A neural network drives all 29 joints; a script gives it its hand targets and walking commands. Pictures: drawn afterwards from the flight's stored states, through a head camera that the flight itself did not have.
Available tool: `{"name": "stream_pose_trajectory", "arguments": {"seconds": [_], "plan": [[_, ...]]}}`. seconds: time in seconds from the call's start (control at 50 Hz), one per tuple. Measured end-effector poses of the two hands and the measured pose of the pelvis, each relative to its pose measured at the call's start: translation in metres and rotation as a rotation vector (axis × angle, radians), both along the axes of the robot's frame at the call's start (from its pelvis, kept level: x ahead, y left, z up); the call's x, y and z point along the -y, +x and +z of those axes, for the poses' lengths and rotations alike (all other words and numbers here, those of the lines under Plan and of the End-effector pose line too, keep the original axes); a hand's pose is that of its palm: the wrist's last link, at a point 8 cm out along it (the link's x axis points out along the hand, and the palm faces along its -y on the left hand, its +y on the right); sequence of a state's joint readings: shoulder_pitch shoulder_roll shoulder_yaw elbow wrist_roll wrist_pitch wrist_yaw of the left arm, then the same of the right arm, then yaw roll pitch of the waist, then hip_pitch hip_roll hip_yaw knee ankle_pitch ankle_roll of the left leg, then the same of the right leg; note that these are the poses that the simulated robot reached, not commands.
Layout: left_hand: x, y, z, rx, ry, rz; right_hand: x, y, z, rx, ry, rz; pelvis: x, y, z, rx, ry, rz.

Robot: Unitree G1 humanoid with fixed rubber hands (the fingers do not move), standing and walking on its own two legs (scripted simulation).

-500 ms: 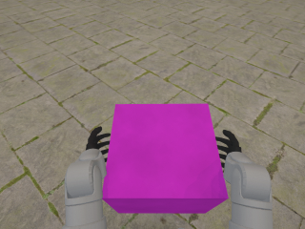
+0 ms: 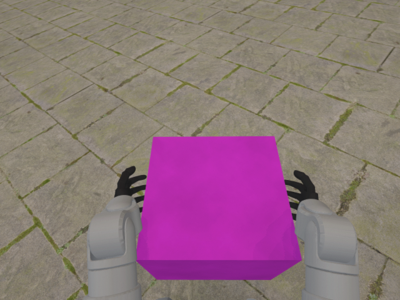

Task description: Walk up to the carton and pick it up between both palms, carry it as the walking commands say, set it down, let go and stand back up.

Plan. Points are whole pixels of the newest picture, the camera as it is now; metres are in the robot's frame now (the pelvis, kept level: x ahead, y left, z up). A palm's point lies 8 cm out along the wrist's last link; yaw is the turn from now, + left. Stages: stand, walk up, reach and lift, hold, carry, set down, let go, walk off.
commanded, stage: carry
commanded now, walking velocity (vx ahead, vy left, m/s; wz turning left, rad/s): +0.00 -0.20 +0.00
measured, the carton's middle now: (213, 210) +0.31 +0.01 -0.02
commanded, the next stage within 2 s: none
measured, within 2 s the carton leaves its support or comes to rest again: neither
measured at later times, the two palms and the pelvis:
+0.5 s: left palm (141, 236) +0.22 +0.13 +0.08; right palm (344, 222) +0.23 -0.21 +0.09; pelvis -0.04 -0.06 +0.00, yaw +3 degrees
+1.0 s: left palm (210, 241) +0.21 +0.01 +0.08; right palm out of the picture +0.23 -0.32 +0.06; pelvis -0.05 -0.18 +0.00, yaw +5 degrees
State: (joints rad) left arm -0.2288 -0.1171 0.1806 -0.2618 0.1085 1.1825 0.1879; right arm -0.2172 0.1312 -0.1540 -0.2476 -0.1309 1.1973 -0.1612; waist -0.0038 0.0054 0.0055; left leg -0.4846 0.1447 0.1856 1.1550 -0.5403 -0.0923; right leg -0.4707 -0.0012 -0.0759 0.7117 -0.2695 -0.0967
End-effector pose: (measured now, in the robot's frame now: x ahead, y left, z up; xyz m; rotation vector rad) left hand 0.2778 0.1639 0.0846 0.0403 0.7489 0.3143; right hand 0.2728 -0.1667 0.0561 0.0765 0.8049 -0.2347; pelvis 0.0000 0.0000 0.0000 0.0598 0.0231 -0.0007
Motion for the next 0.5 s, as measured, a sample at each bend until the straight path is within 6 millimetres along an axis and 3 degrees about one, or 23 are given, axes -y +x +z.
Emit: {"name": "stream_pose_trajectory", "arguments": {"seconds": [0.14,0.36,0.5], "plan": [[0.01,-0.024,-0.005,0.018,-0.021,0.043,0.011,-0.009,0.003,0.018,-0.022,0.045,0.024,-0.017,-0.003,0.006,-0.023,0.044],[0.016,-0.061,-0.016,0.023,-0.103,0.068,0.017,-0.038,0.02,0.024,-0.102,0.063,0.043,-0.046,-0.003,0.015,-0.078,0.068],[0.039,-0.057,-0.006,0.045,-0.108,0.049,0.04,-0.04,0.032,0.046,-0.107,0.045,0.062,-0.044,0.001,0.008,-0.083,0.048]]}}
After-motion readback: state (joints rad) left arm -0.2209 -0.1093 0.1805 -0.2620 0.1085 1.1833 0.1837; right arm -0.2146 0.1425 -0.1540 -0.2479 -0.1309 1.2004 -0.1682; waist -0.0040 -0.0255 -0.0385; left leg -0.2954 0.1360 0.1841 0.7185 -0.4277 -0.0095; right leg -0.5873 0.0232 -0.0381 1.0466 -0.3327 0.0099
